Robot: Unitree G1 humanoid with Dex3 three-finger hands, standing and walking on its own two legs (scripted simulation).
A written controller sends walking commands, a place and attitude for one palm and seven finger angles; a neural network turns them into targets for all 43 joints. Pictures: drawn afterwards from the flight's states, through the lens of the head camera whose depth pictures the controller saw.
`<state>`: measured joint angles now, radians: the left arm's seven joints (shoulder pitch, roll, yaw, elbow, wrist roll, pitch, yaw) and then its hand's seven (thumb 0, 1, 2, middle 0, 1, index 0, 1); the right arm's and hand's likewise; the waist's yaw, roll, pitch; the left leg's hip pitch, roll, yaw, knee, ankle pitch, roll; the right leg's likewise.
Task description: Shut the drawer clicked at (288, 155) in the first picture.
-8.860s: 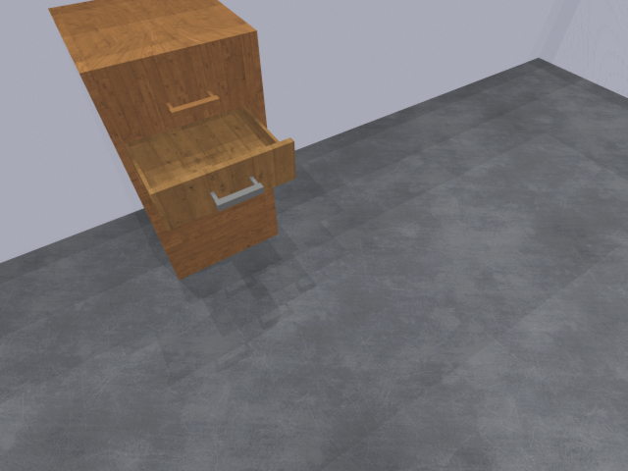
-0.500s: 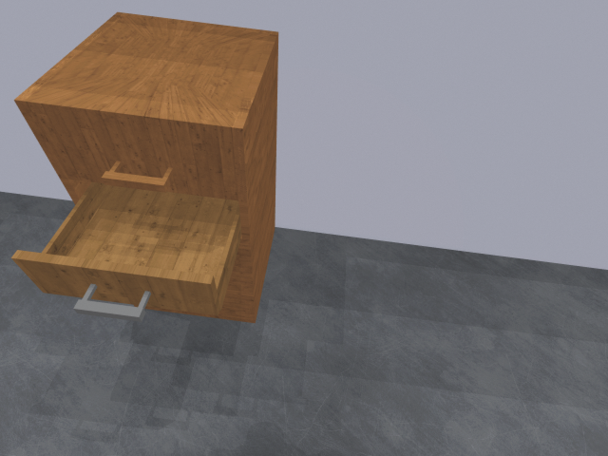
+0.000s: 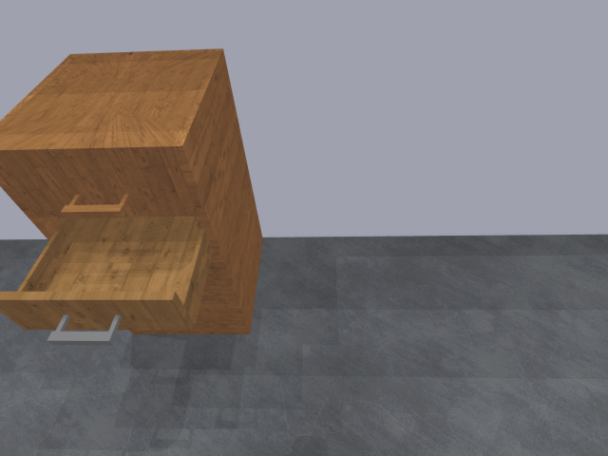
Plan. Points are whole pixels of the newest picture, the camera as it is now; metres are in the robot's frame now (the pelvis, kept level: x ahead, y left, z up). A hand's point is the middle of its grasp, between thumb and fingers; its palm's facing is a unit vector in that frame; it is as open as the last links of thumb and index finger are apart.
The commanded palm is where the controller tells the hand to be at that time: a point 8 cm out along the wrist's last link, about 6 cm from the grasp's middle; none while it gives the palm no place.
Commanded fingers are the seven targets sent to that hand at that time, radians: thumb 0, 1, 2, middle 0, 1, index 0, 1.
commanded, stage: come to a stop and stand still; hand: left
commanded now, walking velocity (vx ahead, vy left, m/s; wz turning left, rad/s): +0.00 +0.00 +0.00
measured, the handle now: (86, 329) +0.40 +0.48 -0.21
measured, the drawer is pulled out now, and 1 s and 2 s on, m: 0.22 0.22 0.22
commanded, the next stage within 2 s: look again from close up in 0.44 s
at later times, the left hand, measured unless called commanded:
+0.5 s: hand out of the picture -0.05 +0.14 -0.17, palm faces +0.07 -0.98 -0.17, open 7.4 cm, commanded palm none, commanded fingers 0.00 0.90 0.90 -0.20 -0.30 -0.20 -0.30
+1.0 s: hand out of the picture +0.08 +0.29 -0.15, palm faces +0.03 -0.94 -0.33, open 7.4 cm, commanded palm none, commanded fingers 0.00 0.90 0.90 -0.20 -0.30 -0.20 -0.30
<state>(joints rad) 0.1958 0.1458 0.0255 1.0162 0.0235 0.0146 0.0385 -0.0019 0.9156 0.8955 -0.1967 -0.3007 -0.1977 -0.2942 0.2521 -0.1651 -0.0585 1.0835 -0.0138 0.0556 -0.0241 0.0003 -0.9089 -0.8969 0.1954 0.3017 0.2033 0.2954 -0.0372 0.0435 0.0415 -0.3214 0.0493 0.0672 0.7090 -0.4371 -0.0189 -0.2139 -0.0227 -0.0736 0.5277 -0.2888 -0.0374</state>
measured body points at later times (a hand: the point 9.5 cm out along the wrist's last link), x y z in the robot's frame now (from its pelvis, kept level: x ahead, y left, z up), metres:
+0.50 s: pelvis -0.02 -0.02 +0.01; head -0.03 -0.02 +0.46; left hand -0.06 +0.20 -0.16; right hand -0.05 -0.22 -0.16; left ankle -0.03 +0.12 -0.74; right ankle +0.00 -0.10 -0.74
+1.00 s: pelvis -0.02 +0.04 +0.00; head -0.03 +0.05 +0.45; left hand +0.07 +0.33 -0.12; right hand +0.06 -0.24 -0.13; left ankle -0.03 +0.13 -0.74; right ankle +0.00 -0.09 -0.74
